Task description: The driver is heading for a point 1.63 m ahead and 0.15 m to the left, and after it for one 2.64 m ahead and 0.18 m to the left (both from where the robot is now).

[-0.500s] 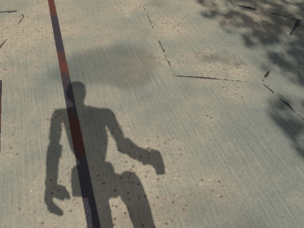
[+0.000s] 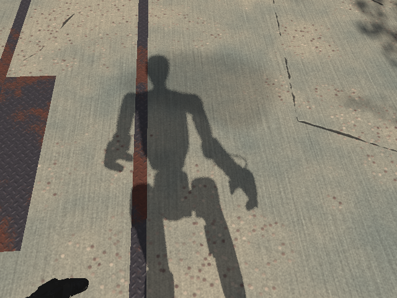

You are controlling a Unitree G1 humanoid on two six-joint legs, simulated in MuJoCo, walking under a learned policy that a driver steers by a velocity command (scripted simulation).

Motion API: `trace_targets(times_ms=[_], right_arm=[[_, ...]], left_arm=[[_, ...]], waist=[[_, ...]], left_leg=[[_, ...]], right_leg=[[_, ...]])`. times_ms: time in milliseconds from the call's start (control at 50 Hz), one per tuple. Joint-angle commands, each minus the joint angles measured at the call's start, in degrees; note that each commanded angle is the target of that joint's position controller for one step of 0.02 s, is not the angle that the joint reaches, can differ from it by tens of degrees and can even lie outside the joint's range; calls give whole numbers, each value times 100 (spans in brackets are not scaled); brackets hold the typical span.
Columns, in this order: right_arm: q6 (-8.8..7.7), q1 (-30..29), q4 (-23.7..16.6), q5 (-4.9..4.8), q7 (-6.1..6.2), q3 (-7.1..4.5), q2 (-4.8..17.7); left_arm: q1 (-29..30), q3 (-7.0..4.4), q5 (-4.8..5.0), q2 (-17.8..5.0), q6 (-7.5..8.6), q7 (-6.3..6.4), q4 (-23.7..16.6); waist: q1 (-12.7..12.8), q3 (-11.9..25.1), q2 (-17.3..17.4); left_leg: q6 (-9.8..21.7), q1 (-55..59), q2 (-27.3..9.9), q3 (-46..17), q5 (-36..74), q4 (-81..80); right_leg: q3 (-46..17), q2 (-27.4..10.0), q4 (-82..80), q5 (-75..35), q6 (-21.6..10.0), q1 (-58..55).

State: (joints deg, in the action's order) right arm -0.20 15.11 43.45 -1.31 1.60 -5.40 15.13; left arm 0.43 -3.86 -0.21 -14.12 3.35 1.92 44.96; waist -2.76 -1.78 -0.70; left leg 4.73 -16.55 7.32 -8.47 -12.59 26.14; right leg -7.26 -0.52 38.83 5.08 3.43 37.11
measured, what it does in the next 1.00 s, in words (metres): steps on the spot, turning left: right foot, then left foot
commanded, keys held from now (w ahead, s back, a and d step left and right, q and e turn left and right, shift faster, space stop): q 0.24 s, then no key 0.72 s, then w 0.04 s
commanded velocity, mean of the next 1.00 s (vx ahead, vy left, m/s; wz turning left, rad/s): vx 0.04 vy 0.00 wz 0.27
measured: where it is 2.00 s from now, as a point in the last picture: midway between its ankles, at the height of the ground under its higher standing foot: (163, 264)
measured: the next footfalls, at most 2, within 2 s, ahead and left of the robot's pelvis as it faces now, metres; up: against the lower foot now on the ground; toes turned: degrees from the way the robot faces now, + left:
right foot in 0.10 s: +0.17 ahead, -0.13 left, +0.00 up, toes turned +15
left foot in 0.52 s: +0.09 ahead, +0.11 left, +0.00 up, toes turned +13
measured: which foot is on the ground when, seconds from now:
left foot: down 0.00-0.10, up 0.12-0.50, down 0.52-1.00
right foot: up 0.00-0.08, down 0.10-1.00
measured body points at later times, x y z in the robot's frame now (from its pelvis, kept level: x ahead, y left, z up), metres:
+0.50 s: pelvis +0.08 -0.02 -0.01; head +0.11 -0.01 +0.44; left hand +0.14 +0.28 -0.12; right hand +0.30 -0.23 -0.10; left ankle +0.05 +0.10 -0.73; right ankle +0.16 -0.14 -0.74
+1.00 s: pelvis +0.09 -0.01 -0.01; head +0.09 -0.01 +0.44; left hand +0.11 +0.28 -0.13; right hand +0.28 -0.21 -0.12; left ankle +0.05 +0.10 -0.74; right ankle +0.12 -0.14 -0.74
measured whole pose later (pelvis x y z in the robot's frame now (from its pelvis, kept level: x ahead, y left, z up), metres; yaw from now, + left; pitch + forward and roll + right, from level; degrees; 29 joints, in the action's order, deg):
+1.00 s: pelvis +0.09 -0.01 -0.01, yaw +15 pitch -1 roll +0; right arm 0.6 10.4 43.8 0.6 0.5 -2.6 12.8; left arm -10.4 -2.3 -0.3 -14.2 0.0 0.9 52.1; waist 0.8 -1.3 0.6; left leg 0.7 -13.1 1.0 -1.5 -17.1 31.3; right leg -0.4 -1.8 30.5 16.1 1.9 13.3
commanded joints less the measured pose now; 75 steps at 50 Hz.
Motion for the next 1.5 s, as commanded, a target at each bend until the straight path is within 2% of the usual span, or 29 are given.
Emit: trace_targets(times_ms=[20,80,100,120,140,160,200,260,340,440,500,520,540,560,700,740,780,820,960,1020,1120,1160,1200,1220,1240,1280,1340,1420,1500], right_arm=[[36,-67,-452,8,101,-207,769],[43,-433,-665,-24,136,-192,711],[29,-469,-771,12,125,-143,551],[6,-246,-850,117,112,-33,188],[17,595,-963,30,94,-38,309],[47,824,-739,54,57,-166,914],[234,155,-703,20,93,-251,1072],[335,-81,-897,-17,63,-145,650],[251,-247,-1006,49,56,-10,385],[234,-328,-974,72,-48,23,475],[215,-80,-814,137,-129,27,459],[215,-58,-894,217,-104,-10,758],[236,-433,-1020,266,-70,-46,1094],[159,-444,-1025,364,-105,10,815],[-88,-834,-713,165,-125,169,392],[-90,-600,-612,177,-148,174,350],[-90,-392,-566,243,-191,158,415],[-55,-701,-558,205,-149,153,407],[3,-648,-359,200,-91,136,318],[45,-403,-192,132,-53,53,489],[-207,107,-19,25,-65,-25,772],[-251,-125,-63,1,-80,0,742],[-279,-905,-375,-11,-91,117,364],[-392,-1063,-583,-27,-73,156,135],[-508,-1167,-680,-84,-44,92,428],[-599,-773,-494,-136,-102,71,472],[-587,-966,-496,-6,-213,67,357],[-541,-1574,-671,13,-342,226,-51],[-517,-1962,-824,-54,-390,209,175]], left_arm=[[145,-96,17,-506,23,-35,-429],[-272,-177,5,-704,155,-71,-390],[-563,-230,-54,-863,197,-57,-333],[-878,-287,-145,-1156,166,3,-343],[-1148,-310,-262,-1267,81,-18,-235],[-843,-255,-90,-915,37,-37,-424],[-516,-126,-69,-524,-87,-19,-596],[-396,-142,-114,-696,-242,30,-571],[-508,-175,-67,-826,-285,29,-497],[-658,-191,31,-977,-343,-42,-405],[-897,-112,148,-831,-374,-70,-239],[-1055,-33,58,-602,-341,-108,-231],[-1175,55,-119,-290,-259,-163,-333],[-698,-6,-105,-593,-242,-112,-406],[-1032,13,-15,-482,-328,-131,-38],[-1001,9,-61,-669,-323,-154,-35],[-994,-84,17,-959,-353,-153,102],[-972,-20,-29,-696,-337,-160,174],[-966,24,-19,-659,-268,-76,424],[-1110,3,50,-704,-278,-39,556],[-951,37,174,-438,84,-116,413],[-1222,27,215,-421,202,-203,511],[-2248,-89,199,-763,272,-252,941],[-2826,-230,195,-1280,299,-267,1137],[-3057,-234,87,-1345,319,-307,1100],[-2639,-99,52,-898,348,-293,923],[-2424,52,67,-574,233,-262,870],[-2443,50,66,-768,125,-115,855],[-2612,-23,162,-1012,155,-96,936]], waist=[[119,875,798],[444,817,949],[526,1008,751],[450,1472,-253],[51,2035,-1762],[36,1930,-1206],[211,1213,-405],[189,722,-529],[258,1012,-738],[346,1000,-962],[177,801,-783],[304,875,-88],[663,734,1308],[230,684,1404],[507,628,859],[384,698,605],[199,436,-54],[339,293,12],[345,258,7],[304,85,212],[219,-447,1117],[451,-455,1093],[930,-347,280],[943,-247,-1079],[1117,-277,-1445],[739,-215,-571],[626,-224,-451],[724,-312,-460],[726,-476,-640]], left_leg=[[529,358,-1273,-1213,2388,-133],[352,478,-1111,-1635,1770,373],[131,145,-828,-1478,1278,937],[-185,-731,-222,-743,-721,2342],[-485,-1805,217,-365,-3046,3492],[-698,-2058,-289,-350,-2745,4396],[-888,-2190,-567,15,-1931,4861],[-914,-1808,-662,404,-1320,4463],[-916,-1307,-756,566,-1270,3161],[-719,-357,-766,821,-871,1521],[-329,759,-645,944,247,-336],[-57,1274,-1396,-2,802,-577],[514,1078,-2366,-941,1630,-590],[946,331,-2593,-1203,1055,-898],[407,573,-1701,-206,2378,-236],[86,547,-1423,-149,1296,-138],[-120,306,-1085,103,524,-222],[-168,328,-1042,238,347,-98],[-219,335,-965,344,436,-49],[-49,116,-860,328,-1981,-185],[705,144,-2046,-1562,-3478,-1223],[671,-251,-2041,-1497,-2982,-1106],[44,-1129,-1192,-100,-1799,169],[-386,-2096,-459,952,-1171,1962],[-433,-3172,-444,671,-2051,3196],[-203,-3776,-932,363,-1406,4091],[-191,-3418,-1301,608,-400,3440],[-426,-2307,-1038,1075,731,1659],[-360,-1543,-918,1037,1287,709]], right_leg=[[145,307,-425,-49,42,-822],[76,242,-1471,-261,-168,-1526],[-96,-188,-1723,-1107,-374,-2362],[-1061,-1347,-1495,-3210,-907,-3636],[-2866,-2578,-1608,-3739,-2099,-4528],[-2876,-2604,-1622,-2866,-2237,-4257],[-1430,-1780,-1680,-1799,-1761,-3412],[-534,-1225,-2074,-1188,-1622,-2490],[-166,-1295,-2058,-1646,-1788,-2733],[-109,-1393,-2005,-842,-1722,-2623],[81,-1111,-1612,-16,-1183,-2101],[402,-785,-977,730,-694,-1594],[1049,-157,-449,1899,-240,-1033],[741,-177,-63,2347,-128,-1317],[677,-213,-918,803,6,-2244],[481,-393,-1292,-547,-74,-2715],[534,-371,-1076,-96,-337,-2565],[496,-336,-1287,187,-315,-2391],[501,-312,-1308,282,-292,-2454],[745,-46,-1079,2365,-447,-2077],[985,86,87,2113,-700,-1171],[874,15,-333,1972,-950,-1803],[38,-425,-1441,2151,-1219,-3049],[-1734,-1288,-2260,2391,-1674,-3947],[-3204,-2157,-2767,1761,-2189,-4500],[-2496,-1993,-2502,1163,-1975,-4817],[-1157,-1528,-2795,-24,-1534,-4414],[-35,-1009,-3063,-577,-1352,-3547],[55,-1248,-3237,-368,-1333,-3321]])
Velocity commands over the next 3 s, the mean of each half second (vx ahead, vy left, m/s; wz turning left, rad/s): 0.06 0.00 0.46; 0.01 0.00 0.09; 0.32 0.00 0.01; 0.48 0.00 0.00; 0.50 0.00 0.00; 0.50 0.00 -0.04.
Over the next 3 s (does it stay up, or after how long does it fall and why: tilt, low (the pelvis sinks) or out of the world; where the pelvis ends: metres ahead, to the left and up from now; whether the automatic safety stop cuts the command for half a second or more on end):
stays up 1.01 0.27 0.01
